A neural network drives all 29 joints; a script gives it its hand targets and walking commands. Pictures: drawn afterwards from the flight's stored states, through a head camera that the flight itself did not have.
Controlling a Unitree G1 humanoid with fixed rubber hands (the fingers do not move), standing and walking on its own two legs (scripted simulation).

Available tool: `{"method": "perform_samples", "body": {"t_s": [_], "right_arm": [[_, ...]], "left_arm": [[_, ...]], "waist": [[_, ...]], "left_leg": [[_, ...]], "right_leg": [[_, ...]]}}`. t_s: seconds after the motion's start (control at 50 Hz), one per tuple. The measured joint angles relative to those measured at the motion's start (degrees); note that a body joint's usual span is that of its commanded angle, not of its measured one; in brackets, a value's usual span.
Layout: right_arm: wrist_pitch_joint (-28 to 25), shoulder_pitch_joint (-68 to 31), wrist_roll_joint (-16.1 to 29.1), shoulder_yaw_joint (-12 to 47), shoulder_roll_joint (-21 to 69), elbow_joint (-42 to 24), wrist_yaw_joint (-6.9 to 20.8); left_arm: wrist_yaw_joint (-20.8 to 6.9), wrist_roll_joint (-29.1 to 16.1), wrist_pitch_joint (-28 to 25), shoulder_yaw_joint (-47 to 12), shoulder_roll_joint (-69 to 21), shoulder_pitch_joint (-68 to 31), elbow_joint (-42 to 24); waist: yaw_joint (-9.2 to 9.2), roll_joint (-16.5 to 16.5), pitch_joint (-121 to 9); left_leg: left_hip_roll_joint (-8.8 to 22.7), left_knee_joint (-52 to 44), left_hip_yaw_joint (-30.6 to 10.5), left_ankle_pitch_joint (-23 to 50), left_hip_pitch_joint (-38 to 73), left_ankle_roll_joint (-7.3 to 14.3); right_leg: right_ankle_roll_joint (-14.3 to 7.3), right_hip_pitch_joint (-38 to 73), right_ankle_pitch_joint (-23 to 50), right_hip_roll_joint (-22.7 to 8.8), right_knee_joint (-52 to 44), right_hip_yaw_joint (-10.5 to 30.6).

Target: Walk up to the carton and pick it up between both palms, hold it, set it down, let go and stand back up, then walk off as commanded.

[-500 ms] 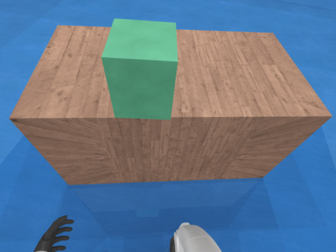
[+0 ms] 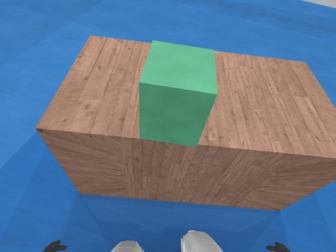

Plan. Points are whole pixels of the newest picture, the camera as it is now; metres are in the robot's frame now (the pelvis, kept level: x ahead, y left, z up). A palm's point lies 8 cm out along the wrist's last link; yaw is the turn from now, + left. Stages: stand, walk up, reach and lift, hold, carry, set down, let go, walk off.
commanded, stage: walk up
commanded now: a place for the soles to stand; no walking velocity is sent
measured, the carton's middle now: (175, 96) +0.56 -0.02 +0.01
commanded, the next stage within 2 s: none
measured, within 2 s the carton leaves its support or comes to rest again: neither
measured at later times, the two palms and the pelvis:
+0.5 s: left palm (65, 231) +0.17 +0.24 -0.09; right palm (294, 247) +0.15 -0.34 -0.11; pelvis +0.08 -0.05 -0.01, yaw -1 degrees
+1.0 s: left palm (56, 222) +0.19 +0.27 -0.10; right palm (289, 240) +0.15 -0.31 -0.07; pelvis +0.09 -0.01 +0.00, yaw -1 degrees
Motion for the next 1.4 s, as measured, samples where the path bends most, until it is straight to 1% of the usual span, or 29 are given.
{"method": "perform_samples", "body": {"t_s": [0.1, 0.18, 0.22, 0.26, 0.28, 0.3, 0.32, 0.38, 0.42, 0.46, 0.5, 0.62, 0.64, 0.66, 0.68, 0.7, 0.76, 0.78, 0.88, 0.98, 1.02, 1.06, 1.08, 1.14, 1.16, 1.22, 1.28, 1.32, 1.4], "right_arm": [[-0.01, 0.33, 0.00, 0.01, 0.01, 0.31, -0.52], [0.11, 0.88, 0.00, 0.02, 0.01, 0.99, -0.68], [0.37, 0.92, 0.00, 0.02, 0.01, 1.70, -0.68], [0.75, 0.93, 0.00, 0.03, 0.02, 2.27, -0.68], [0.97, 0.94, 0.00, 0.03, 0.02, 2.47, -0.68], [1.09, 0.86, -0.01, -0.01, -0.09, 2.80, -0.68], [1.24, 0.85, -0.01, 0.09, -0.09, 3.36, -0.48], [2.95, 0.83, -0.01, 0.12, -0.19, 4.59, -0.18], [3.34, 0.84, 0.00, 0.05, -0.61, 3.89, 0.13], [3.33, 0.76, 0.00, -0.04, -1.16, 2.71, 0.56], [3.34, 0.50, 0.00, -0.16, -1.69, 1.74, 0.67], [3.36, -0.99, 0.00, -0.33, -2.14, 0.42, 0.67], [3.34, -1.28, 0.00, -0.33, -2.14, 0.30, 0.67], [3.16, -1.53, 0.00, -0.33, -2.14, 0.29, 0.66], [2.79, -1.75, 0.00, -0.11, -2.12, 0.58, 0.62], [2.39, -1.80, 0.00, 0.13, -2.12, 0.88, 0.59], [2.10, -1.80, 0.00, 0.47, -2.12, 1.06, 0.53], [2.08, -1.80, 0.00, 0.58, -2.12, 1.06, 0.52], [2.08, -1.80, 0.00, 0.63, -2.12, 1.38, 0.07], [2.25, -1.81, 0.00, 0.64, -2.12, 1.63, -0.21], [2.48, -1.81, 0.00, 0.66, -2.12, 1.63, -0.21], [2.84, -1.81, -0.01, 0.70, -2.11, 1.70, -0.21], [2.98, -2.04, 0.00, 0.69, -2.11, 2.19, -0.20], [3.74, -2.28, 0.00, 0.69, -2.13, 3.50, -0.04], [3.76, -2.27, 0.00, 0.69, -2.13, 3.46, 0.05], [3.38, -2.26, 0.00, 0.69, -2.13, 3.93, 0.75], [2.81, -2.27, 0.00, 0.68, -2.13, 5.00, 0.87], [2.78, -2.27, 0.00, 0.68, -2.13, 5.87, 0.88], [2.76, -2.27, 0.00, 0.68, -2.13, 6.99, 1.03]], "left_arm": [[0.00, 0.00, 0.00, 0.00, 0.03, -0.11, -0.01], [0.00, 0.00, 0.00, 0.01, 0.03, -1.17, -0.02], [-0.03, 0.00, 0.00, 0.01, 0.04, -1.93, -0.04], [-0.11, -0.01, -0.19, 0.01, 0.06, -2.56, -0.07], [-0.11, -0.01, -0.61, 0.01, 0.08, -2.57, -0.07], [-0.11, 0.00, -0.86, -0.20, -0.09, -2.74, -0.03], [-0.06, 0.00, -0.96, -0.52, -0.11, -2.76, 0.00], [0.23, 0.00, -0.96, -1.08, -0.09, -2.71, -0.02], [0.79, 0.00, -0.96, -1.09, -0.10, -2.47, -0.02], [1.13, 0.00, -1.01, -1.11, -0.11, -1.83, -0.02], [1.26, 0.00, -1.01, -1.11, -0.11, -0.99, -0.02], [1.61, 0.00, -1.01, -1.12, -0.11, 0.33, -0.03], [1.61, 0.00, -1.01, -1.13, -0.11, 0.32, -0.03], [1.61, 0.00, -1.00, -1.13, -0.12, 0.33, -0.02], [1.61, -0.03, -0.89, -1.13, -0.10, 0.32, 0.00], [1.54, -0.22, -0.75, -1.20, -0.09, 0.32, 0.00], [1.66, -0.86, -0.61, -1.27, 0.03, 0.26, 0.00], [1.69, -0.98, -0.52, -1.27, 0.19, 0.21, 0.00], [1.79, -1.01, -0.26, -1.27, 0.57, -0.41, -0.01], [2.00, -1.01, 0.09, -1.27, 0.57, -1.62, -0.02], [2.00, -1.01, 0.09, -1.27, 0.58, -1.94, -0.03], [2.00, -1.01, 0.09, -1.27, 0.61, -1.96, -0.04], [1.99, -1.01, 0.09, -1.41, 0.57, -1.98, 0.04], [1.73, -0.96, 0.09, -2.01, 0.58, -1.99, 0.13], [1.73, -0.95, 0.09, -2.01, 0.58, -1.99, 0.13], [1.55, -0.95, 0.09, -2.02, 0.58, -1.99, 0.13], [1.01, -1.12, 0.09, -2.02, 0.59, -1.99, 0.13], [0.70, -1.12, 0.09, -2.02, 0.59, -1.99, 0.13], [0.61, -1.12, 0.09, -2.02, 0.59, -1.99, 0.13]], "waist": [[-2.71, -1.30, -0.01], [-4.16, -1.42, -0.13], [-4.66, -1.44, -0.46], [-4.81, -1.49, -0.54], [-4.75, -1.48, -0.45], [-4.32, -0.48, 0.25], [-3.82, 0.29, 0.64], [-1.92, 1.46, 0.63], [-0.41, 2.17, 0.63], [0.71, 2.91, 0.63], [1.33, 3.81, 0.66], [2.74, 5.80, 0.74], [2.82, 5.94, 0.75], [2.80, 5.97, 0.74], [2.76, 5.53, 0.80], [2.71, 5.08, 0.80], [1.79, 4.33, 0.62], [1.44, 3.92, 0.61], [-0.16, 2.06, 0.66], [-1.16, 1.28, 0.66], [-1.23, 1.26, 0.65], [-1.06, 1.20, 0.60], [-0.94, 1.42, 0.60], [-0.49, 2.17, -0.25], [-0.50, 2.44, -0.28], [-0.80, 2.84, -0.28], [-0.95, 2.72, -0.26], [-0.70, 2.65, -0.27], [-0.38, 2.72, -0.29]], "left_leg": [[-0.01, -2.18, 0.02, -0.34, 2.40, -0.01], [-0.02, -2.12, 0.04, -1.74, 3.77, -0.47], [-0.03, -1.61, 0.06, -2.65, 3.79, -0.85], [-0.06, -0.32, 0.10, -4.05, 3.78, -1.04], [-0.05, 1.22, 0.10, -5.29, 3.79, -1.05], [0.97, 3.77, -0.04, -6.65, 3.84, -1.05], [1.51, 7.53, -0.06, -7.53, 3.45, -1.05], [1.00, 19.50, -0.03, -10.20, 0.94, -1.05], [1.01, 23.43, -0.09, -10.01, -0.78, -1.05], [1.02, 23.37, -0.11, -9.25, -1.91, -1.05], [1.04, 21.51, -0.12, -8.68, -2.48, -1.05], [1.08, 11.64, -0.14, -8.66, -2.66, -1.05], [1.09, 8.84, -0.16, -8.44, -2.62, -1.05], [1.09, 5.51, -0.15, -5.32, -2.35, -1.05], [0.85, 4.48, 0.18, -0.40, -2.29, -0.96], [0.64, 4.50, 0.49, 0.64, -2.25, -0.67], [0.65, 3.84, 0.48, 0.08, -2.25, 0.32], [0.65, 3.36, 0.49, 0.18, -2.26, 0.50], [0.64, 1.29, 0.50, 1.53, -2.25, 0.56], [0.64, 0.86, 0.50, 2.17, -2.24, 0.55], [0.63, 1.17, 0.58, 2.17, -2.25, 0.41], [0.61, 2.23, 0.67, 1.73, -2.27, -0.07], [0.75, 2.82, 0.60, 1.40, -2.21, -0.23], [0.82, 2.56, 0.55, -0.34, -1.98, -0.24], [0.82, 2.29, 0.55, -0.13, -1.95, -0.24], [0.79, 0.56, 0.55, 3.47, -1.70, -0.41], [0.79, -0.08, 0.55, 3.16, -1.69, -0.44], [0.79, -0.09, 0.55, 3.02, -1.68, -0.47], [0.77, -0.63, 0.55, 3.08, -1.57, -0.49]], "right_leg": [[0.00, -1.91, 0.22, -0.01, 0.02, 0.05], [0.00, -2.33, 0.92, -0.13, -0.75, 0.07], [0.00, -2.26, 2.56, -0.25, -3.52, 0.08], [0.00, -0.89, 6.28, -0.28, -9.70, 0.13], [0.08, 0.55, 8.71, -0.29, -13.17, 0.12], [0.32, 1.23, 9.79, 0.53, -12.82, -0.44], [0.37, 1.65, 8.72, 1.21, -11.32, -0.88], [0.36, 4.06, 5.77, 1.54, -10.58, -1.31], [0.36, 5.06, 5.28, 1.54, -10.87, -1.02], [0.36, 5.55, 4.97, 1.48, -10.92, -0.57], [0.36, 5.99, 4.54, 1.44, -10.92, -0.38], [0.70, 6.48, 3.51, 1.43, -10.92, -0.40], [1.01, 6.40, 3.43, 1.41, -10.93, -0.44], [1.48, 6.34, 3.37, 1.35, -10.93, -0.46], [1.75, 6.42, 3.31, 1.06, -10.93, -0.21], [1.78, 6.42, 3.74, 0.87, -10.91, 0.10], [1.79, 5.92, -3.48, 0.88, -9.85, 0.10], [1.79, 5.75, -4.36, 0.88, -9.44, 0.11], [1.79, 5.73, -4.50, 0.87, -9.39, 0.12], [1.79, 5.73, -4.50, 0.83, -9.39, 0.12], [1.79, 5.92, -2.02, 0.71, -9.97, 0.14], [1.79, 7.67, 3.92, 0.57, -13.94, 0.18], [2.00, 7.95, 5.21, 0.67, -14.24, 0.08], [2.22, 7.78, 5.12, 0.73, -14.00, 0.01], [2.22, 7.70, 5.00, 0.74, -13.99, 0.01], [2.22, 7.43, 4.23, 0.71, -14.00, 0.02], [2.22, 7.09, 4.01, 0.71, -13.99, 0.01], [2.22, 7.08, 5.82, 0.71, -14.26, 0.01], [2.06, 6.99, 5.25, 0.70, -14.28, 0.02]]}}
